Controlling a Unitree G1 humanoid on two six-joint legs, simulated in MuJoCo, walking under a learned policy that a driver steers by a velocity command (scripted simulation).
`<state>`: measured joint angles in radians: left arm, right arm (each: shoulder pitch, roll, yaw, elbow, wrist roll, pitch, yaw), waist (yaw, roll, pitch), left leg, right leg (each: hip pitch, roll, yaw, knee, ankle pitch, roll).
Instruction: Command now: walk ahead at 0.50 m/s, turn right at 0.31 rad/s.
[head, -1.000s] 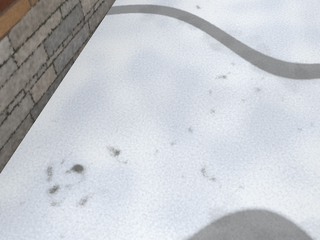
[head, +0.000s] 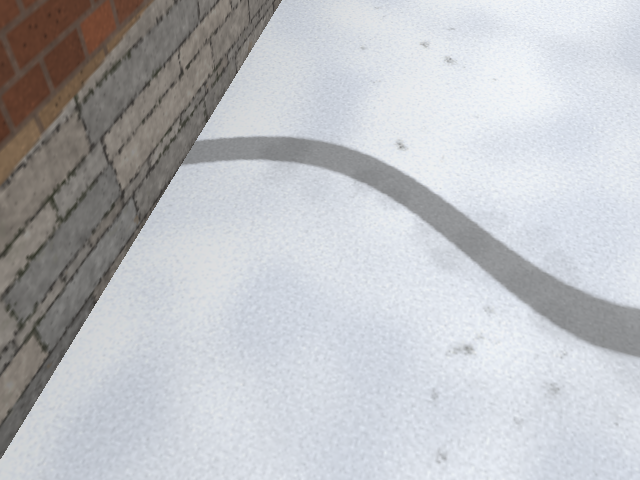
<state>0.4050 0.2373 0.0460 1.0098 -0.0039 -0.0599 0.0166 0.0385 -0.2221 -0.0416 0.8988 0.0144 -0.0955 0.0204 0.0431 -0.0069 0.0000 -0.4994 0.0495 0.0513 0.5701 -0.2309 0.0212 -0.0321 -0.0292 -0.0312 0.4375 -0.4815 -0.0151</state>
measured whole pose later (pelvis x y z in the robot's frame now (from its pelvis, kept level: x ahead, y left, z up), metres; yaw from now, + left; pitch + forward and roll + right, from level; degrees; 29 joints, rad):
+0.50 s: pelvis +0.24 -0.02 +0.01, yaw -15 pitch +2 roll +1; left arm 0.08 0.20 0.05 0.76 -0.02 0.00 -0.05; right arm 0.35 -0.22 -0.05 1.01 -0.01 -0.05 -0.04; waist -0.06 0.00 0.01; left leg 0.11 0.08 0.33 0.26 -0.45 -0.09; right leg -0.73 -0.09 -0.09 0.88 -0.21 -0.08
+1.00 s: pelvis +0.50 -0.15 +0.06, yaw -33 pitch +4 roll +2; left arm 0.40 0.23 0.06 0.77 -0.02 -0.04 0.03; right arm -0.06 -0.24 -0.04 0.72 0.01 -0.10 0.03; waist 0.08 0.04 0.01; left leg -0.68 0.02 -0.04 0.60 -0.03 -0.05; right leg -0.04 0.08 0.19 0.30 -0.38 -0.08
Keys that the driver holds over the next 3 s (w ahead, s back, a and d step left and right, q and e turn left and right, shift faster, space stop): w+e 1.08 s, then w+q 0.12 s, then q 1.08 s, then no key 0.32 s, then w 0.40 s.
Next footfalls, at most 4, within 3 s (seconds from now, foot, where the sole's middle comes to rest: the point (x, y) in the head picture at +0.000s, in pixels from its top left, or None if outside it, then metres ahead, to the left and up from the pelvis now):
0.56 right None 0.41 -0.18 -0.72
1.06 left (420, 338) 0.78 -0.17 -0.69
1.44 right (552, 367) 0.72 -0.46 -0.69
1.84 left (440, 315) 0.84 -0.22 -0.69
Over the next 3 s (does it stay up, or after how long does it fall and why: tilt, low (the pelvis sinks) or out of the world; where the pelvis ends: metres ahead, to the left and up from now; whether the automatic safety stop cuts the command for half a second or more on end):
stays up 0.78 -0.33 0.07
